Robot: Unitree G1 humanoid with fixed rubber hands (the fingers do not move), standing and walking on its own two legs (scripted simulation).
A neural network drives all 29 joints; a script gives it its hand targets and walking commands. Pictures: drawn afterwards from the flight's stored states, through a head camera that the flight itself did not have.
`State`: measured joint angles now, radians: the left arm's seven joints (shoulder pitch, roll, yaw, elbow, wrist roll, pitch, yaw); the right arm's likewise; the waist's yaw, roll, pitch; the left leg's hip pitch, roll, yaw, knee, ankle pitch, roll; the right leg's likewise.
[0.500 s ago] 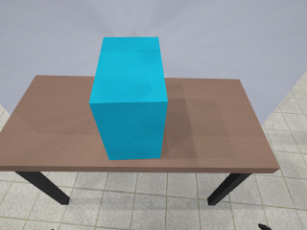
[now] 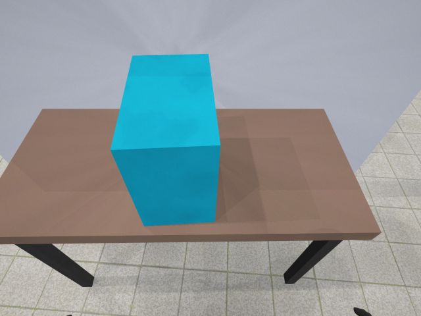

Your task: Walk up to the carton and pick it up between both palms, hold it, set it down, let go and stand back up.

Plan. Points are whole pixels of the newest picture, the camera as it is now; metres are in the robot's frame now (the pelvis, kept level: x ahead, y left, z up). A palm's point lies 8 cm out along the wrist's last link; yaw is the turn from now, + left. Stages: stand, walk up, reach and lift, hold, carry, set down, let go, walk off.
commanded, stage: walk up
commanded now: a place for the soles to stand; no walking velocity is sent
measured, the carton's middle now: (175, 142) +0.49 +0.08 +0.02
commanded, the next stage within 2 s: none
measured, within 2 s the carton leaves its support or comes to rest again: neither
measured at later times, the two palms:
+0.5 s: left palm out of the picture +0.10 +0.30 -0.11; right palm out of the picture +0.10 -0.32 -0.10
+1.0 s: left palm out of the picture +0.12 +0.30 -0.11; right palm out of the picture +0.11 -0.32 -0.10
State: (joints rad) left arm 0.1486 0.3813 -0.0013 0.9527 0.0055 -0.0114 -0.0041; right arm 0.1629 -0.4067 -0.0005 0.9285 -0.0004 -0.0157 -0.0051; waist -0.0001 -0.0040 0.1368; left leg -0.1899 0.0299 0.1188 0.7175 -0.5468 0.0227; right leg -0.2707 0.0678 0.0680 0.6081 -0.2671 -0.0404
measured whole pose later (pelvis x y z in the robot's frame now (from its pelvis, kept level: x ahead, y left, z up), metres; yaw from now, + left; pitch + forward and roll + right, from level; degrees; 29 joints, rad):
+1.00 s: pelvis +0.03 -0.01 +0.00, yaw -1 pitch -5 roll +1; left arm 0.14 0.41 0.00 0.97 0.01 -0.02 -0.01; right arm 0.16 -0.40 0.00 0.94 0.00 -0.03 0.00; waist 0.00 -0.02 0.13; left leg -0.16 0.03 0.13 0.69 -0.44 0.02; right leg -0.26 0.06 0.06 0.62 -0.26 -0.04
